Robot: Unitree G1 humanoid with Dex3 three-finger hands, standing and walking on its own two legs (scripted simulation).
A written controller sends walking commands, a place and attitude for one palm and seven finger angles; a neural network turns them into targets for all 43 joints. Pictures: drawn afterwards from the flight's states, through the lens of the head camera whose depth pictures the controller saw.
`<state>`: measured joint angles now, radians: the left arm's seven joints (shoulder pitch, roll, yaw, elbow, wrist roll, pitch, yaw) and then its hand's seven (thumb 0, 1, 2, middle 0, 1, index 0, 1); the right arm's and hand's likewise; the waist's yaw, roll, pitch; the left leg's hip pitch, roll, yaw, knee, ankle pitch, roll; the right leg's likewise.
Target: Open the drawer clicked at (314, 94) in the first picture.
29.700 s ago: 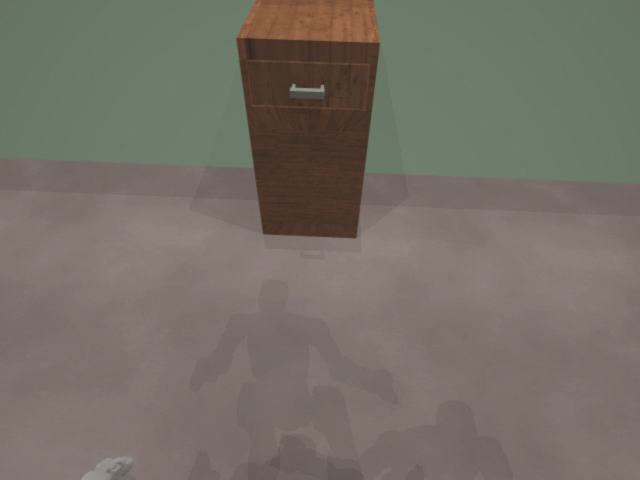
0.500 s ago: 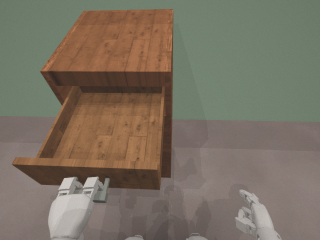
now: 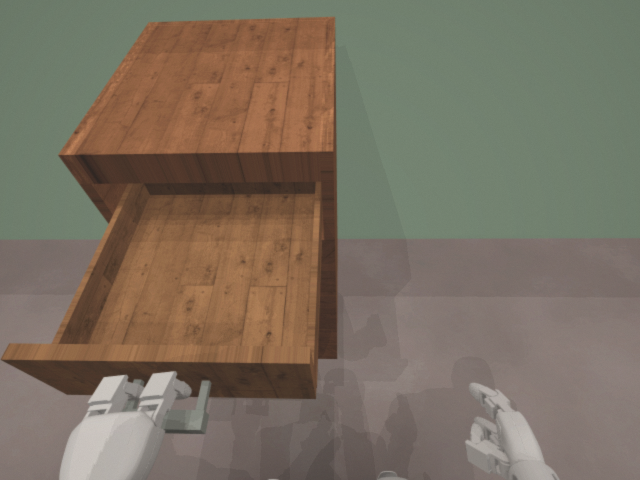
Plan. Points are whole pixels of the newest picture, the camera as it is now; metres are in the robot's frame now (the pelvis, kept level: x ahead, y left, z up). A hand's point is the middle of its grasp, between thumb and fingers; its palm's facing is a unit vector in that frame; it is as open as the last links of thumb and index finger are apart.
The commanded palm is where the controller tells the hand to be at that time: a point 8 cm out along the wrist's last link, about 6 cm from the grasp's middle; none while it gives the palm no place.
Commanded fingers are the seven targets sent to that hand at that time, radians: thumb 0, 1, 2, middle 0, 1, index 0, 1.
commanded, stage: lift the hand off the handle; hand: left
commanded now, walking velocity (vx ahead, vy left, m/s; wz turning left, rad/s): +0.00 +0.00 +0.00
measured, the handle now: (166, 404) +0.21 +0.22 -0.03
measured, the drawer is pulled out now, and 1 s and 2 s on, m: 0.29 0.29 0.29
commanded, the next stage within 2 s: draw the hand back to the body in 1.26 s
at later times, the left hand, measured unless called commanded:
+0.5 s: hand (108, 420) +0.17 +0.22 +0.07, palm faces +0.12 -0.08 -0.99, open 13.8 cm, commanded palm +0.13 +0.22 +0.12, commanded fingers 0.00 -0.50 0.30 -0.30 -1.20 -0.30 -1.20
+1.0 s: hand (90, 411) +0.17 +0.22 +0.11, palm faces +0.13 -0.12 -0.98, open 13.8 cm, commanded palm +0.13 +0.21 +0.16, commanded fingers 0.00 -0.50 0.30 -0.30 -1.20 -0.30 -1.20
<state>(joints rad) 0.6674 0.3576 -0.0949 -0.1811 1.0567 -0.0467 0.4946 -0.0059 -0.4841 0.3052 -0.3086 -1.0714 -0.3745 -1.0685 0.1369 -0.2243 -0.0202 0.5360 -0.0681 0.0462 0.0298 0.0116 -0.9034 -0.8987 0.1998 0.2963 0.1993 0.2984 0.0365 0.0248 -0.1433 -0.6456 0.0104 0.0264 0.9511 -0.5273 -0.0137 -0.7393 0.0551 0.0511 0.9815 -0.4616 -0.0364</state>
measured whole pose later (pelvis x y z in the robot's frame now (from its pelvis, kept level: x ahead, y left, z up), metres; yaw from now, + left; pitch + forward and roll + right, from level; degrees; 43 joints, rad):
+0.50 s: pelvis -0.01 +0.01 +0.02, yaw +1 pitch +6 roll +0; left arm 0.53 0.37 -0.10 -0.26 1.07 0.00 0.40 -0.01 -0.49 0.30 -0.32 -1.20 -0.32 -1.20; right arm 0.12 -0.22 0.01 0.54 -0.03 0.05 0.03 0.01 -0.90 -0.90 0.20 0.30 0.20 0.30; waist 0.09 0.07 -0.11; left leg -0.45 0.00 0.00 0.81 -0.45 -0.01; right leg -0.52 0.04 0.03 0.81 -0.39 -0.03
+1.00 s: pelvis -0.01 +0.01 +0.04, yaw +1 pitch +3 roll +0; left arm 0.54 0.36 -0.09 -0.36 1.00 0.07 0.31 -0.01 -0.49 0.30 -0.32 -1.20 -0.32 -1.20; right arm 0.13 -0.23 0.00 0.57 -0.01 0.06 0.05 0.01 -0.90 -0.90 0.20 0.30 0.20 0.30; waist 0.10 0.10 -0.08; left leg -0.33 0.00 0.00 0.67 -0.39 0.00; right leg -0.40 0.04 0.04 0.69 -0.33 -0.02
